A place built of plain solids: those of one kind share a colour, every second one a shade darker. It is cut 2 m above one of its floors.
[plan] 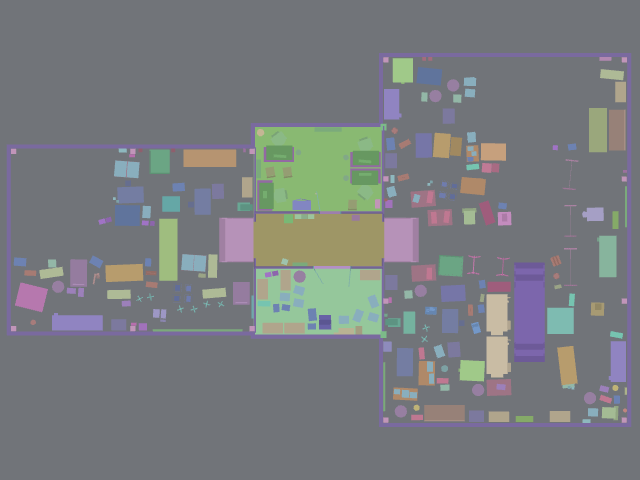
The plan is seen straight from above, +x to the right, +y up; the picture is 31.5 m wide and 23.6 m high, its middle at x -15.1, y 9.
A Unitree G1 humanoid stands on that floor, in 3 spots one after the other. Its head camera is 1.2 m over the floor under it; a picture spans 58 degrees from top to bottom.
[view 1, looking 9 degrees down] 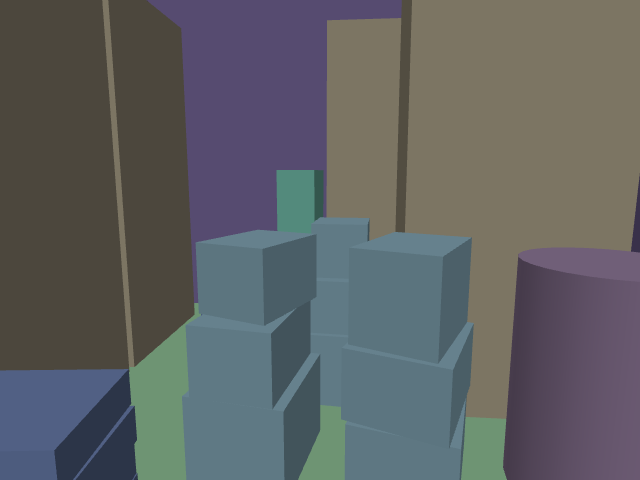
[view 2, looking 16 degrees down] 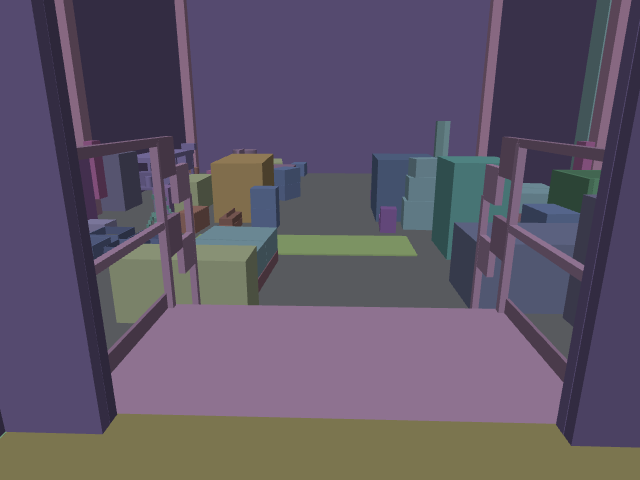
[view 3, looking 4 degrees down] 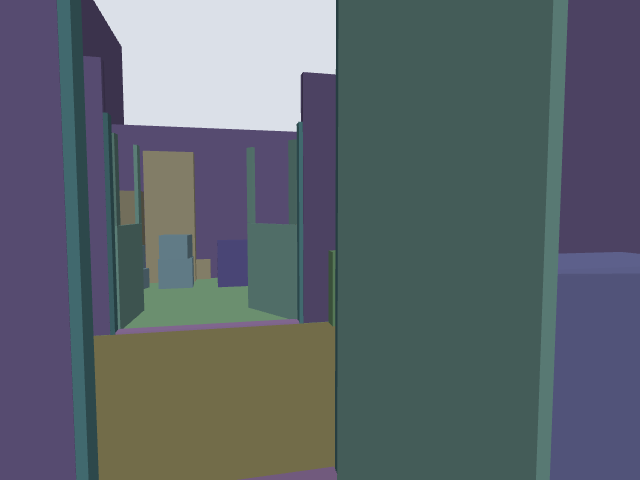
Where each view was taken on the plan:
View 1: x -14.50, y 6.30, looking -175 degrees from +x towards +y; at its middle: carton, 2.20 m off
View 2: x -16.85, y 9.00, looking -178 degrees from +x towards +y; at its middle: trench_plates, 6.13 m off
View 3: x -14.60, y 12.15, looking -103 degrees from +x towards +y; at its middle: wall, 4.57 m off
